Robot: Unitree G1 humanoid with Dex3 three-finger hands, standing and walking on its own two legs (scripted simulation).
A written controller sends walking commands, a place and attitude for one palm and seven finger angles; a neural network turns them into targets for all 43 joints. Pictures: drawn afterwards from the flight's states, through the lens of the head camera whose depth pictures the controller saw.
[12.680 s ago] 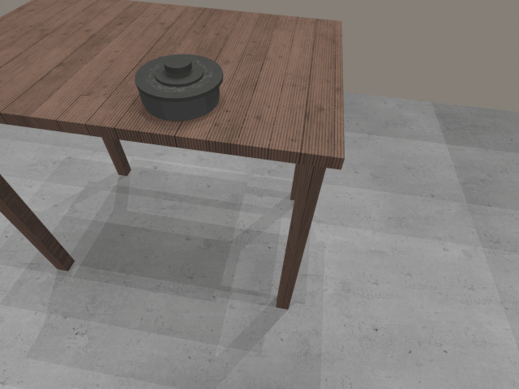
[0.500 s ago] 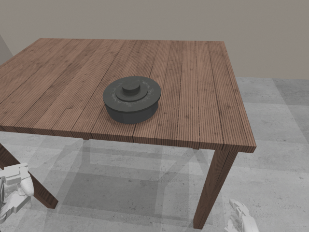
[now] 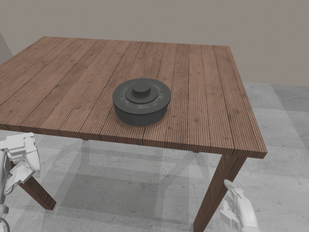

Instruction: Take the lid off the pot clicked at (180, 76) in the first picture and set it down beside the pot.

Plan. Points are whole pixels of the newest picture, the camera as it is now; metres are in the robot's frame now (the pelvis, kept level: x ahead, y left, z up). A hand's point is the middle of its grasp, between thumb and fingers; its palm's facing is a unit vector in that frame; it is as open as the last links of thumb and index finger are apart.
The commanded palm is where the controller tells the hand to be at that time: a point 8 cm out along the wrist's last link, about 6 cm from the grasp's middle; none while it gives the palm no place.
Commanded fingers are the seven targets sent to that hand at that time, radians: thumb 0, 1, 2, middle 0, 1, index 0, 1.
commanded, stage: raise the hand higher, near the body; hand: left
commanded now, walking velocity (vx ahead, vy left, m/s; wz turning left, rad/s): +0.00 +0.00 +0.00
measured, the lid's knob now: (141, 88) +0.47 +0.12 +0.15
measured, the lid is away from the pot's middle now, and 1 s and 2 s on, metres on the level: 0.00 0.00 0.00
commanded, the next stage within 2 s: reach forward and open the fingers in 0.16 s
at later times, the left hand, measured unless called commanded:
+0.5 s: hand (28, 142) +0.19 +0.26 +0.21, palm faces +0.37 -0.15 -0.92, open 2.9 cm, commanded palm +0.15 +0.27 +0.25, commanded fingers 0.00 0.56 1.17 -1.23 -1.04 -1.23 -1.04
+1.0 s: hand (35, 137) +0.21 +0.27 +0.20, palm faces -0.07 +0.03 -1.00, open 6.6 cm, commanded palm +0.19 +0.26 +0.27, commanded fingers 0.00 -0.34 1.70 -0.93 -0.15 -0.93 -0.15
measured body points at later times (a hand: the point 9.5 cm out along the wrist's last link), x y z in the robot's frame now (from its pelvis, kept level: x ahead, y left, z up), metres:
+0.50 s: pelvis -0.02 +0.02 -0.01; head -0.03 -0.02 +0.44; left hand +0.16 +0.27 +0.26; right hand +0.21 -0.19 -0.09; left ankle -0.01 +0.10 -0.74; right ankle -0.01 -0.11 -0.74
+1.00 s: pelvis -0.05 +0.00 +0.00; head -0.06 -0.05 +0.44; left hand +0.21 +0.27 +0.26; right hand +0.18 -0.20 -0.08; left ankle -0.01 +0.10 -0.74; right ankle -0.01 -0.11 -0.74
